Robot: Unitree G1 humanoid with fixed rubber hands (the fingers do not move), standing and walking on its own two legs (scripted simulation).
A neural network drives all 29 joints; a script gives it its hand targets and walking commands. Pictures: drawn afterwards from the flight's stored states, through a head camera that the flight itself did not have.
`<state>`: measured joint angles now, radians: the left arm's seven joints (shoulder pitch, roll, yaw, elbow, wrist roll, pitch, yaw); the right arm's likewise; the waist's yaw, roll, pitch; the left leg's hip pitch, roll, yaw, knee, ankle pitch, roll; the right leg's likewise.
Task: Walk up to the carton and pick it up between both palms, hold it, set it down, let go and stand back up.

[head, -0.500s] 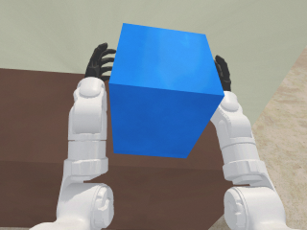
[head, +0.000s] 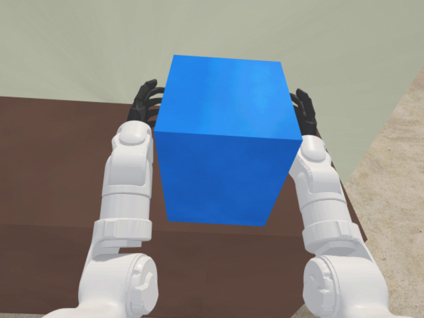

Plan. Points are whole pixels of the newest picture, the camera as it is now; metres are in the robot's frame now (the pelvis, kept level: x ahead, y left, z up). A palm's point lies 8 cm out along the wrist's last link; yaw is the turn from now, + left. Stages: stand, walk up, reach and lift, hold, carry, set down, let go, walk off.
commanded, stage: set down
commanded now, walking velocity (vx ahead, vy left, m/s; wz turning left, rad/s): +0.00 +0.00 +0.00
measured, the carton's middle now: (221, 145) +0.41 -0.05 +0.14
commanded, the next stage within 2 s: none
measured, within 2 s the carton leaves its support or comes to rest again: rests again in 1.36 s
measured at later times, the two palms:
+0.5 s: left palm (150, 134) +0.42 +0.08 +0.17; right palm (304, 142) +0.38 -0.20 +0.17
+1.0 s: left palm (155, 142) +0.43 +0.08 +0.14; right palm (303, 149) +0.39 -0.21 +0.14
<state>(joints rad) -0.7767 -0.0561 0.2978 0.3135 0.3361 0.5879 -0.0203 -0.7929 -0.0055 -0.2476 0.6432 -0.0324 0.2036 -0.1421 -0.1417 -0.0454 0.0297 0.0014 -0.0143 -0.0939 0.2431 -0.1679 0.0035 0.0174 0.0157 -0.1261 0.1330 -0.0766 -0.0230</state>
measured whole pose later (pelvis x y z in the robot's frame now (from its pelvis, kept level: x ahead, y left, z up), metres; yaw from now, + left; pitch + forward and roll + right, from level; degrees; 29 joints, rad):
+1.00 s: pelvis +0.01 +0.00 +0.00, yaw +0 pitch +1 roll -1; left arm -0.78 -0.08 0.38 0.66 0.32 0.29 0.02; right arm -0.79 0.02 -0.41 0.82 -0.23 0.06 -0.09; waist -0.14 0.00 -0.05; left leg -0.09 -0.02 -0.09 0.21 -0.15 0.01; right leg -0.08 0.01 -0.12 0.12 -0.07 -0.02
